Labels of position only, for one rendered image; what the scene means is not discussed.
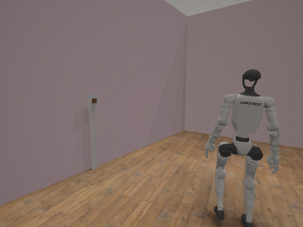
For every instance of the right robot hand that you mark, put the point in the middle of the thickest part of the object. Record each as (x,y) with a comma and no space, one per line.
(273,161)

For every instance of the robot right upper arm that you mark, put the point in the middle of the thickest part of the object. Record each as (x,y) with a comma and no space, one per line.
(270,109)

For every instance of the right robot forearm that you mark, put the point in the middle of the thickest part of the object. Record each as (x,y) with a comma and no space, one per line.
(274,141)

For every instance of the panel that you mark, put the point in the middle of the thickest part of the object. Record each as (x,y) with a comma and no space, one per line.
(92,129)

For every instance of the left robot hand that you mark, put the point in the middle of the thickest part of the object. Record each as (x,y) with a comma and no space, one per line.
(208,148)

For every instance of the left robot forearm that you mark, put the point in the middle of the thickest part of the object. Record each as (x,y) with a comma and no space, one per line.
(216,132)

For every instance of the robot torso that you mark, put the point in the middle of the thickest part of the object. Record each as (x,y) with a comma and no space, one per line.
(245,118)

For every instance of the robot left upper arm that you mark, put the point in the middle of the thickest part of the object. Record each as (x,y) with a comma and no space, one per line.
(225,109)

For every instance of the robot left shin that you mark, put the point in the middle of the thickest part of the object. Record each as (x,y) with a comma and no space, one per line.
(219,188)

